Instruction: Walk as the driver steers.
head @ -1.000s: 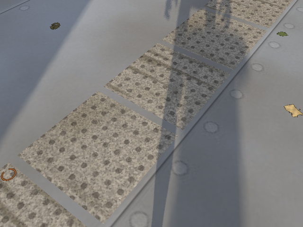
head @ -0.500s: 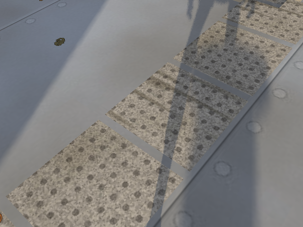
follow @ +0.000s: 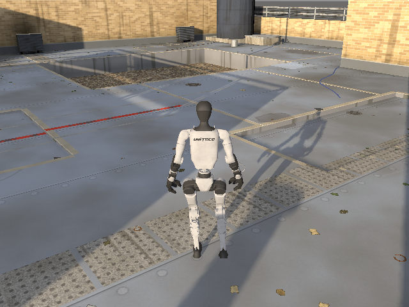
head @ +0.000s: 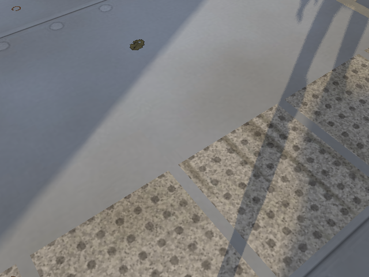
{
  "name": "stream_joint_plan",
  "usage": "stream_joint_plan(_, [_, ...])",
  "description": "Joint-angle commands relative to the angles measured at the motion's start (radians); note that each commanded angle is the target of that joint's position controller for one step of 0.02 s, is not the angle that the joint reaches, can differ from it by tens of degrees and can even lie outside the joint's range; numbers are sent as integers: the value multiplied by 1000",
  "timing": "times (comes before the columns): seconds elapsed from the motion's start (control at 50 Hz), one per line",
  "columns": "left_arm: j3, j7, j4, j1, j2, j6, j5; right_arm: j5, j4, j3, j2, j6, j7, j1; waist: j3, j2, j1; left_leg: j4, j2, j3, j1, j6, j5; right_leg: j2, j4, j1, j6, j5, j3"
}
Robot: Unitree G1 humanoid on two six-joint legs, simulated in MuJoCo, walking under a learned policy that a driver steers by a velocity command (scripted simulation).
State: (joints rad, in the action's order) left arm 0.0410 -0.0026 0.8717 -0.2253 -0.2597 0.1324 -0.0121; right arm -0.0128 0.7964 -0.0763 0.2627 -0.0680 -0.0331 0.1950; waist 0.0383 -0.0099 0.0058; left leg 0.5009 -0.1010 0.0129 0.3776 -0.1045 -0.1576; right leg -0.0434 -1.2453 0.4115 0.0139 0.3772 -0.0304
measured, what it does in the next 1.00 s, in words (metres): walks ahead: right foot, then left foot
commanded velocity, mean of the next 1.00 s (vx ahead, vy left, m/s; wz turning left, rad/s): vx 0.41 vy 0.00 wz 0.20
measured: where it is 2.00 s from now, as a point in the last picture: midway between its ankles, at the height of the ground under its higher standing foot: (177, 263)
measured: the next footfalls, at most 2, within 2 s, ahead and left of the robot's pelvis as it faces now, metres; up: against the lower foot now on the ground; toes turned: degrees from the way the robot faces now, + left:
right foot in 0.36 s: +0.39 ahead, -0.12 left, +0.00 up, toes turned +16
left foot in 0.82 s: +0.55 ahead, +0.20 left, +0.00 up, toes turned +14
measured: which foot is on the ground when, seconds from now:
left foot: down 0.00-0.38, up 0.40-0.80, down 0.82-1.00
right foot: up 0.00-0.34, down 0.36-0.82, up 0.84-1.00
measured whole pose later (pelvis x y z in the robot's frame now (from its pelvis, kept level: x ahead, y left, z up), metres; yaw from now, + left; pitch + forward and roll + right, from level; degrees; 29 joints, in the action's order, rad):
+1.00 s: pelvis +0.45 +0.06 +0.00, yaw +9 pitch +2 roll +0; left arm 0.07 -0.03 0.79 -0.27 -0.31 -0.02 -0.02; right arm 0.02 0.70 -0.04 0.23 -0.04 0.00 0.09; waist 0.04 -0.03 -0.03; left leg 0.47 0.04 0.08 0.39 -0.03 -0.12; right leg -0.04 -1.14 0.54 -0.08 0.49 -0.02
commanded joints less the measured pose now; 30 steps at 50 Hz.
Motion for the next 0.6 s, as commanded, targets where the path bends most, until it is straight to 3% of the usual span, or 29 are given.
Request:
stream_joint_plan(0.02, [38,-6,-97,2,-117,5,20,4,-76,-19,94,-12,10,15,-101,8,-27,-268,272,-381,-229,-211,222,-78,91,213,-14,-56,-55])
stream_joint_plan(0.06, [35,-11,-115,17,-93,-14,28,2,-78,-27,127,-15,22,38,-79,24,-33,-289,253,-326,-154,-215,287,-73,191,201,-45,-103,-32])
stream_joint_plan(0.1, [31,-15,-147,98,-81,-20,32,-3,-75,-35,154,-13,35,71,-55,39,-11,-294,225,-287,-120,-194,288,-52,339,211,-68,-220,-16])
stream_joint_plan(0.16, [21,-8,-182,212,-57,-15,25,-11,-71,-36,154,-3,45,117,-47,75,36,-267,174,-254,-103,-140,202,0,576,153,-67,-414,-10])
stream_joint_plan(0.24, [26,7,-227,300,-81,-4,8,-17,-59,-35,150,7,47,172,-47,102,71,-206,203,-339,-171,-115,114,38,715,110,-54,-447,-29])
stream_joint_plan(0.3, [40,18,-237,280,-120,14,4,-13,-65,-37,153,16,55,168,-55,127,45,-118,236,-434,-255,-99,104,48,776,61,-22,-335,-48])
stream_joint_plan(0.34, [59,14,-200,132,-150,24,12,-8,-81,-27,123,19,54,135,-118,140,-34,8,189,-416,-244,-62,199,40,834,-144,26,-335,-24])
stream_joint_plan(0.36, [71,9,-182,-12,-194,27,31,5,-97,-7,70,13,49,124,-239,81,-97,236,140,-345,-148,-27,156,-91,802,-384,92,-326,-133])
stream_joint_plan(0.38, [96,6,-149,-157,-280,16,47,-16,-107,11,15,1,48,264,-385,-190,-75,575,-3,-207,193,53,-146,-307,830,-759,262,-195,-528])
stream_joint_plan(0.4, [88,16,-126,-184,-223,8,18,-28,-91,10,67,-5,48,304,-372,-290,-74,740,26,-208,373,66,-426,-385,927,-786,303,17,-779])
stream_joint_plan(0.42, [66,16,-140,-132,-143,3,5,-29,-88,-7,142,-4,46,218,-222,-160,-92,811,74,-226,432,67,-348,-344,946,-661,259,98,-666])
stream_joint_plan(0.44, [55,15,-151,-73,-117,-7,10,-16,-104,-8,146,-1,46,132,-131,-71,-82,805,111,-183,418,68,-270,-297,960,-526,223,33,-525])
stream_joint_plan(0.46, [46,18,-149,-31,-101,-13,16,-1,-121,-8,132,-3,43,79,-60,-41,-61,746,136,-165,398,67,-220,-253,991,-404,214,-64,-433])
stream_joint_plan(0.5, [35,22,-142,0,-81,-12,23,0,-123,-7,97,-1,36,84,-34,-73,-15,648,181,-135,310,65,-169,-191,1039,-283,194,-200,-311])
stream_joint_plan(0.52, [36,24,-134,-7,-87,-9,19,-1,-120,-2,76,1,34,94,-41,-86,-8,615,187,-112,290,69,-157,-179,1054,-263,203,-257,-273])
stream_joint_plan(0.6, [52,19,-105,-45,-148,-10,6,10,-154,17,41,-5,30,-4,-39,-62,-27,387,209,-71,292,90,-7,-173,1095,-262,219,-412,-160])
Over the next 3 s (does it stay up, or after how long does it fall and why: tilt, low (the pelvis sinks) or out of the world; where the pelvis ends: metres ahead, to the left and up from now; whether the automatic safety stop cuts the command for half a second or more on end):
stays up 0.50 0.05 0.00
